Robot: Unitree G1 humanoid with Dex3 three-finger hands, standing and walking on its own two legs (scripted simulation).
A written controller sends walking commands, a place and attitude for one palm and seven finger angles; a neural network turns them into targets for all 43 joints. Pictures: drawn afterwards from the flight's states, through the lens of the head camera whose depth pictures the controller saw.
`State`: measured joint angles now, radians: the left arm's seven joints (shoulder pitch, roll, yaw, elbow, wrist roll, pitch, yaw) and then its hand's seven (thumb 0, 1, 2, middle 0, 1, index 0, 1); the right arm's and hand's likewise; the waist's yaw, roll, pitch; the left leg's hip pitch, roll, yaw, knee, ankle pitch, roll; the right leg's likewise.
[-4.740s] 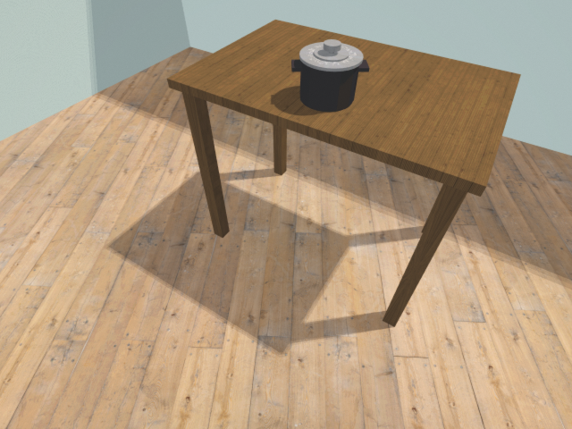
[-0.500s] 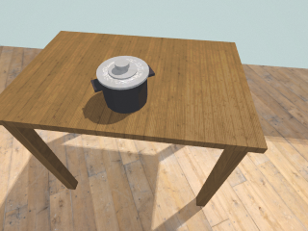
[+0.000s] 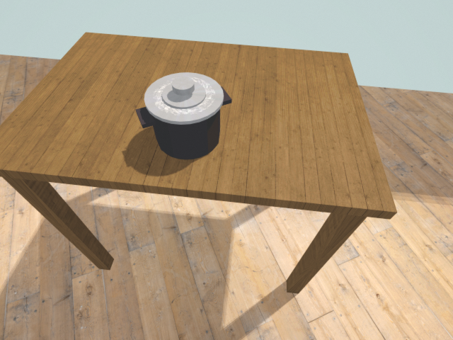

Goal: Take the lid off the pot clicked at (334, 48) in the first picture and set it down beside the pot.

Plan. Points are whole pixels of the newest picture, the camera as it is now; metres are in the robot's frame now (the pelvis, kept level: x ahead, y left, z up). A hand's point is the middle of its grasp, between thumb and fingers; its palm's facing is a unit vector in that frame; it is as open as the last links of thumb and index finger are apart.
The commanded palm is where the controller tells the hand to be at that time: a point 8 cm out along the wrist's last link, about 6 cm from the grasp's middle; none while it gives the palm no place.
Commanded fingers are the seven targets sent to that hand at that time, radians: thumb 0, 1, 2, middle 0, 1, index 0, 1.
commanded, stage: look again from close up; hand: left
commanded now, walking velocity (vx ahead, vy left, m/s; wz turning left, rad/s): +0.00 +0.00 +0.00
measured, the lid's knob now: (183, 85) +0.55 +0.13 +0.13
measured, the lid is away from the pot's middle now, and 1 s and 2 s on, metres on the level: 0.00 0.00 0.00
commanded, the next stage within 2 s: shuffle to correct the standing spot in 0.08 s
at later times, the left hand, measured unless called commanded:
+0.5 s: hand out of the picture +0.04 +0.21 -0.18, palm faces +0.01 -0.98 -0.21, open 7.4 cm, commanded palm none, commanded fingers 0.00 0.90 0.90 -0.20 -0.30 -0.20 -0.30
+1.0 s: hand (143, 321) +0.17 +0.19 -0.18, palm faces +0.00 -0.98 -0.19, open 7.4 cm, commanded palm none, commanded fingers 0.00 0.90 0.90 -0.20 -0.30 -0.20 -0.30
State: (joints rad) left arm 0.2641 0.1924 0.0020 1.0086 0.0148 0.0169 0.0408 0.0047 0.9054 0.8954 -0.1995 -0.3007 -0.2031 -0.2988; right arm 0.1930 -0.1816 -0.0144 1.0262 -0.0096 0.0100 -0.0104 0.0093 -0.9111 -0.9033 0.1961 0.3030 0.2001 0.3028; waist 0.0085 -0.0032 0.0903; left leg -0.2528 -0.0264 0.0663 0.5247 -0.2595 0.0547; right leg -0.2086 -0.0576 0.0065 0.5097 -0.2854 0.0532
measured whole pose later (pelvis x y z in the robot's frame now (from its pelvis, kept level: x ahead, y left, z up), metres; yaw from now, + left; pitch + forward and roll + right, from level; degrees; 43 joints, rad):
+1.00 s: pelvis +0.08 +0.02 +0.00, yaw +1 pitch +1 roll +0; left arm 0.12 0.15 0.02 0.95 0.01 0.02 0.05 0.00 0.90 0.90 -0.20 -0.30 -0.21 -0.30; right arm 0.24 -0.13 -0.04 1.01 -0.01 0.00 -0.04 0.01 -0.91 -0.90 0.20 0.30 0.20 0.30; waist -0.03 -0.02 0.12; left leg -0.17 -0.06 0.08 0.53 -0.37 0.07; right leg -0.36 -0.04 -0.02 0.62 -0.24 0.00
